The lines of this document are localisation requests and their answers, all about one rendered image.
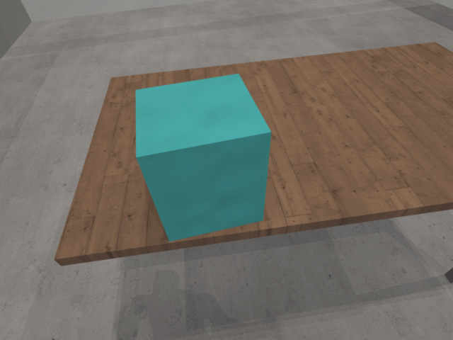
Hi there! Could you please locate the carton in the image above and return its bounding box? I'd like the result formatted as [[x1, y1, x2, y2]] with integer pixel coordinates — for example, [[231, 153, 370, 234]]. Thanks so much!
[[136, 74, 271, 242]]

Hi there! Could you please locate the table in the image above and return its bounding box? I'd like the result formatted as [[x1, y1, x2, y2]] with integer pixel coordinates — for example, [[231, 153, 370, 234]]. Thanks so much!
[[54, 42, 453, 283]]

